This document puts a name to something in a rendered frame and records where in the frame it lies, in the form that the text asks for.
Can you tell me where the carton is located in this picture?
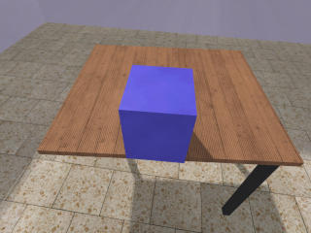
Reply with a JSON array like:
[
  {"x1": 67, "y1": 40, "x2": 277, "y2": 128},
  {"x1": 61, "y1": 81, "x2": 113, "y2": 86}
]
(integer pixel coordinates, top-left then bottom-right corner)
[{"x1": 119, "y1": 64, "x2": 197, "y2": 163}]

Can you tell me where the table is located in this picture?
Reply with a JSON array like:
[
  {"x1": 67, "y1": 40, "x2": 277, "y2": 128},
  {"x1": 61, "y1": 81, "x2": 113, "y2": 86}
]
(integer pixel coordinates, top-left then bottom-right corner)
[{"x1": 37, "y1": 45, "x2": 304, "y2": 216}]

